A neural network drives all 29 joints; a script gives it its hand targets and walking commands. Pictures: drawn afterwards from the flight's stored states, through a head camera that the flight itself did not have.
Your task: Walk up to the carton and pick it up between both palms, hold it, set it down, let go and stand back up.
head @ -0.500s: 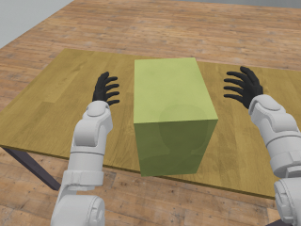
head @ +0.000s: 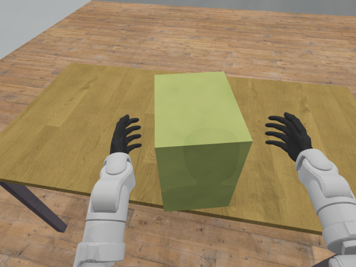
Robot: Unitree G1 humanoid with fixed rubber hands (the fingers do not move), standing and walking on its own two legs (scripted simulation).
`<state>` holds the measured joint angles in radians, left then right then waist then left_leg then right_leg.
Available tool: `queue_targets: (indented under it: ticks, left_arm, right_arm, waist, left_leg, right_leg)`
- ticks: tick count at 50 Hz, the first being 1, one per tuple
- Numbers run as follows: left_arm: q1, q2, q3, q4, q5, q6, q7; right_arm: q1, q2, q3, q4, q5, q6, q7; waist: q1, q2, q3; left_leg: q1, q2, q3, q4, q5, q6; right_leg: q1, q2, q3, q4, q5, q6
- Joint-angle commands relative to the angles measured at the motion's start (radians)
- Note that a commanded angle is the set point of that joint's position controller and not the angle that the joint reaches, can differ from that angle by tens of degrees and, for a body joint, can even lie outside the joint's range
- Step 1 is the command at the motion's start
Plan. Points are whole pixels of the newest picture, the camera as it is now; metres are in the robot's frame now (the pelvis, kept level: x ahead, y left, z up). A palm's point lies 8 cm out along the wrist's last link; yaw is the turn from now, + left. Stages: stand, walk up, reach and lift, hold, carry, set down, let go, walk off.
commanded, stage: set down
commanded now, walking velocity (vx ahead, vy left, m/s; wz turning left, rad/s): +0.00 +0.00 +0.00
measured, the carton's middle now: (193, 143) +0.45 +0.00 +0.02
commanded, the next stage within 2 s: none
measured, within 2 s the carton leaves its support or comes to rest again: neither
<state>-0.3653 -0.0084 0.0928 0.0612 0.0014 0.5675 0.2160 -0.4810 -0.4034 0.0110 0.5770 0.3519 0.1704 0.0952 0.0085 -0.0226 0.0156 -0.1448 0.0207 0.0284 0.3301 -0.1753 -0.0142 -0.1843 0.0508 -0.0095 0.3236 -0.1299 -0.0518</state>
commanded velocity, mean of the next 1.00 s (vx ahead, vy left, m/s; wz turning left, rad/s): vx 0.00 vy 0.00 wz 0.00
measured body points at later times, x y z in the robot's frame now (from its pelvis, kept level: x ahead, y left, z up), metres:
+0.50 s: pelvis +0.01 +0.00 +0.00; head +0.01 +0.01 +0.45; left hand +0.30 +0.16 +0.04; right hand +0.30 -0.24 +0.03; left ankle +0.00 +0.13 -0.75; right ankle +0.03 -0.08 -0.75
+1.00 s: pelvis +0.01 +0.01 +0.00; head +0.01 +0.02 +0.45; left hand +0.25 +0.16 -0.02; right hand +0.24 -0.24 -0.02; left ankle +0.00 +0.13 -0.75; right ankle +0.03 -0.08 -0.75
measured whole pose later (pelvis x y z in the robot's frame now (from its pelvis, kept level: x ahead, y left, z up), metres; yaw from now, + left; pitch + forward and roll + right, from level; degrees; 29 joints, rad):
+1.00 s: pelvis +0.01 +0.01 +0.00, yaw -2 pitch -1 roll +0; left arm 0.13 -0.05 -0.06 0.33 0.07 -0.10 0.25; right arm 0.07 -0.34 0.05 0.66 0.29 -0.33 0.16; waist 0.04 -0.03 0.01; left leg -0.14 0.02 0.05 0.37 -0.21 -0.01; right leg -0.20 0.06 0.03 0.38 -0.16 -0.05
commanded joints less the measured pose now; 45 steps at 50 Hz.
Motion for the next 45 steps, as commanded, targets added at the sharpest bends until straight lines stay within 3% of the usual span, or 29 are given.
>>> queue_targets:
  ticks: [1,2,3,5,6,7,8,12,13,14,15,16,17,18,24,25,28,29,30,31,33,34,36,37,39,42,43,44,45]
  left_arm:
    - [-0.182,0.010,-0.018,-0.177,0.015,-0.062,0.000]
    - [-0.284,0.042,-0.019,-0.179,0.002,-0.065,-0.006]
    - [-0.124,-0.005,-0.023,-0.172,0.024,-0.078,-0.006]
    - [-0.200,0.022,-0.024,-0.176,0.011,-0.104,-0.006]
    - [-0.020,-0.019,-0.031,-0.160,0.029,-0.113,-0.009]
    - [-0.190,0.038,-0.026,-0.198,0.013,-0.124,-0.011]
    - [-0.005,-0.028,-0.034,-0.171,0.031,-0.138,-0.009]
    - [-0.081,0.005,-0.052,-0.196,0.033,-0.215,-0.005]
    - [0.064,-0.032,-0.058,-0.187,0.045,-0.235,0.000]
    - [-0.008,-0.014,-0.078,-0.225,0.031,-0.253,0.002]
    - [0.065,-0.032,-0.073,-0.209,0.047,-0.269,0.006]
    - [-0.045,0.005,-0.077,-0.210,0.028,-0.284,0.008]
    - [0.143,-0.053,-0.097,-0.181,0.047,-0.297,0.009]
    - [0.092,-0.030,-0.092,-0.197,0.047,-0.316,0.006]
    - [0.178,-0.053,-0.114,-0.127,0.054,-0.415,0.023]
    - [0.223,-0.067,-0.125,-0.114,0.051,-0.432,0.021]
    - [0.219,-0.049,-0.120,-0.084,0.061,-0.478,0.024]
    - [0.365,-0.095,-0.130,-0.073,0.078,-0.499,0.022]
    - [0.234,-0.040,-0.114,-0.095,0.077,-0.520,0.022]
    - [0.307,-0.068,-0.124,-0.071,0.079,-0.537,0.031]
    - [0.235,-0.048,-0.125,-0.065,0.066,-0.571,0.038]
    - [0.375,-0.095,-0.145,-0.022,0.087,-0.587,0.039]
    - [0.258,-0.054,-0.153,-0.017,0.071,-0.618,0.044]
    - [0.306,-0.067,-0.163,-0.036,0.068,-0.638,0.054]
    - [0.399,-0.090,-0.177,0.046,0.078,-0.650,0.046]
    - [0.394,-0.077,-0.165,0.075,0.074,-0.673,0.043]
    - [0.325,-0.063,-0.164,0.021,0.062,-0.693,0.052]
    - [0.381,-0.080,-0.169,0.120,0.073,-0.690,0.046]
    - [0.342,-0.063,-0.172,0.066,0.065,-0.702,0.049]
  right_arm:
    - [-0.233,-0.182,-0.061,-0.174,0.004,-0.065,-0.002]
    - [-0.331,-0.209,-0.075,-0.211,-0.005,-0.069,-0.005]
    - [-0.164,-0.174,-0.047,-0.165,0.003,-0.077,-0.001]
    - [-0.240,-0.186,-0.061,-0.222,-0.005,-0.095,-0.001]
    - [-0.071,-0.163,-0.036,-0.181,0.003,-0.107,0.003]
    - [-0.220,-0.195,-0.075,-0.253,-0.016,-0.117,-0.002]
    - [-0.043,-0.154,-0.040,-0.197,0.003,-0.127,0.002]
    - [-0.077,-0.152,-0.075,-0.241,-0.020,-0.181,0.012]
    - [0.057,-0.130,-0.049,-0.238,-0.010,-0.198,0.020]
    - [-0.003,-0.149,-0.078,-0.280,-0.020,-0.215,0.020]
    - [0.066,-0.139,-0.068,-0.261,-0.020,-0.227,0.022]
    - [-0.030,-0.149,-0.096,-0.293,-0.031,-0.232,0.019]
    - [0.162,-0.119,-0.056,-0.240,-0.018,-0.241,0.026]
    - [0.106,-0.126,-0.078,-0.295,-0.033,-0.255,0.025]
    - [0.210,-0.120,-0.071,-0.269,-0.052,-0.322,0.036]
    - [0.266,-0.121,-0.070,-0.242,-0.055,-0.335,0.036]
    - [0.260,-0.112,-0.060,-0.241,-0.055,-0.373,0.036]
    - [0.411,-0.081,-0.025,-0.202,-0.047,-0.395,0.040]
    - [0.284,-0.102,-0.042,-0.259,-0.066,-0.410,0.034]
    - [0.350,-0.095,-0.037,-0.225,-0.051,-0.425,0.036]
    - [0.289,-0.110,-0.059,-0.223,-0.061,-0.446,0.037]
    - [0.420,-0.090,-0.025,-0.175,-0.058,-0.461,0.045]
    - [0.311,-0.102,-0.034,-0.214,-0.060,-0.483,0.051]
    - [0.358,-0.111,-0.036,-0.200,-0.050,-0.497,0.057]
    - [0.445,-0.092,-0.009,-0.129,-0.057,-0.509,0.056]
    - [0.430,-0.106,-0.013,-0.088,-0.051,-0.524,0.060]
    - [0.373,-0.130,-0.036,-0.133,-0.049,-0.539,0.065]
    - [0.428,-0.104,-0.003,-0.043,-0.045,-0.535,0.067]
    - [0.393,-0.121,-0.027,-0.084,-0.049,-0.545,0.070]
  waist:
    - [0.005,-0.055,-0.357]
    - [0.002,-0.053,-0.380]
    - [0.005,-0.061,-0.327]
    - [0.002,-0.069,-0.343]
    - [0.008,-0.073,-0.294]
    - [0.000,-0.069,-0.353]
    - [0.007,-0.086,-0.288]
    - [-0.003,-0.053,-0.277]
    - [0.010,-0.064,-0.244]
    - [-0.003,-0.043,-0.288]
    - [0.005,-0.048,-0.253]
    - [-0.004,-0.051,-0.288]
    - [-0.005,-0.061,-0.219]
    - [-0.004,-0.050,-0.265]
    - [0.007,-0.065,-0.230]
    - [-0.009,-0.073,-0.219]
    - [0.009,-0.063,-0.215]
    - [0.016,-0.067,-0.177]
    - [0.019,-0.065,-0.238]
    - [0.020,-0.066,-0.205]
    - [0.018,-0.066,-0.208]
    - [0.022,-0.058,-0.164]
    - [0.029,-0.055,-0.192]
    - [0.031,-0.037,-0.204]
    - [0.019,-0.071,-0.171]
    - [0.028,-0.058,-0.154]
    - [0.028,-0.053,-0.203]
    - [0.036,-0.066,-0.135]
    - [0.022,-0.052,-0.175]
  left_leg:
    - [0.066,-0.019,-0.030,-0.019,0.155,0.007]
    - [0.030,-0.022,-0.020,-0.021,0.135,0.010]
    - [0.057,-0.019,-0.026,-0.026,0.151,0.005]
    - [0.032,-0.020,-0.028,-0.031,0.108,0.009]
    - [0.061,-0.016,-0.034,-0.031,0.142,0.010]
    - [0.041,-0.021,-0.021,-0.027,0.124,0.010]
    - [0.057,-0.020,-0.033,-0.035,0.137,0.016]
    - [0.036,-0.021,-0.027,-0.043,0.079,0.015]
    - [0.053,-0.011,-0.039,-0.048,0.099,0.020]
    - [0.064,-0.013,-0.032,-0.044,0.112,0.018]
    - [0.066,-0.013,-0.033,-0.045,0.120,0.018]
    - [0.023,-0.021,-0.027,-0.043,0.072,0.022]
    - [0.048,-0.009,-0.035,-0.048,0.094,0.022]
    - [0.050,-0.009,-0.033,-0.046,0.100,0.023]
    - [0.021,-0.006,-0.023,-0.049,0.094,0.021]
    - [0.033,-0.005,-0.028,-0.048,0.099,0.024]
    - [-0.013,-0.007,-0.017,-0.045,0.067,0.021]
    - [0.022,-0.003,-0.022,-0.040,0.110,0.021]
    - [-0.005,-0.009,-0.007,-0.032,0.094,0.020]
    - [-0.007,-0.010,-0.016,-0.034,0.102,0.018]
    - [-0.045,-0.009,-0.009,-0.031,0.063,0.021]
    - [-0.016,-0.001,-0.013,-0.036,0.078,0.020]
    - [-0.035,-0.002,-0.004,-0.026,0.048,0.016]
    - [-0.012,0.004,-0.008,-0.022,0.056,0.008]
    - [-0.013,0.006,-0.007,-0.022,0.069,0.013]
    - [-0.027,0.005,-0.006,-0.019,0.060,0.007]
    - [-0.021,0.003,-0.008,-0.014,0.077,0.004]
    - [-0.030,0.002,0.001,-0.015,0.049,0.004]
    - [-0.017,0.003,-0.006,-0.011,0.053,-0.003]
  right_leg:
    - [0.195,-0.021,0.051,0.003,0.274,0.044]
    - [0.185,-0.026,0.057,0.005,0.272,0.045]
    - [0.206,-0.030,0.062,0.001,0.270,0.046]
    - [0.179,-0.031,0.065,-0.002,0.224,0.046]
    - [0.207,-0.033,0.069,-0.006,0.255,0.046]
    - [0.178,-0.034,0.067,-0.007,0.256,0.047]
    - [0.203,-0.033,0.076,-0.008,0.258,0.042]
    - [0.151,-0.044,0.092,-0.026,0.167,0.038]
    - [0.171,-0.043,0.092,-0.030,0.164,0.033]
    - [0.145,-0.036,0.083,-0.026,0.182,0.028]
    - [0.146,-0.035,0.082,-0.025,0.197,0.027]
    - [0.139,-0.042,0.095,-0.025,0.175,0.027]
    - [0.163,-0.043,0.097,-0.029,0.169,0.026]
    - [0.147,-0.039,0.100,-0.027,0.187,0.023]
    - [0.154,-0.035,0.100,-0.013,0.192,0.015]
    - [0.154,-0.033,0.099,-0.015,0.199,0.012]
    - [0.172,-0.045,0.113,-0.006,0.189,0.012]
    - [0.187,-0.040,0.111,-0.006,0.235,0.010]
    - [0.181,-0.044,0.116,0.001,0.242,0.010]
    - [0.183,-0.044,0.117,0.006,0.249,0.010]
    - [0.151,-0.045,0.120,0.006,0.198,0.009]
    - [0.157,-0.043,0.114,0.007,0.197,0.004]
    - [0.121,-0.044,0.116,0.002,0.127,-0.002]
    - [0.109,-0.036,0.107,0.005,0.112,-0.006]
    - [0.127,-0.037,0.109,0.001,0.148,-0.007]
    - [0.113,-0.037,0.111,0.004,0.124,-0.007]
    - [0.104,-0.031,0.099,0.012,0.124,-0.006]
    - [0.090,-0.034,0.108,0.003,0.089,-0.008]
    - [0.087,-0.033,0.102,0.005,0.071,-0.005]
